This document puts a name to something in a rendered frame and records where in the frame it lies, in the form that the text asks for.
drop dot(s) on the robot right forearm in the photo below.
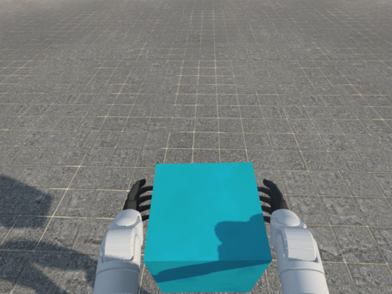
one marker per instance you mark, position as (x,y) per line
(298,259)

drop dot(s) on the left robot hand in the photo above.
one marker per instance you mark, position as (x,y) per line
(133,200)

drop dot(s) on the carton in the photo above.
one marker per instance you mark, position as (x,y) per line
(206,231)

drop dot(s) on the robot left forearm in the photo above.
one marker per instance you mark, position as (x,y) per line
(118,265)

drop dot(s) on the right robot hand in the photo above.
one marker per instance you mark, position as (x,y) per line
(276,200)

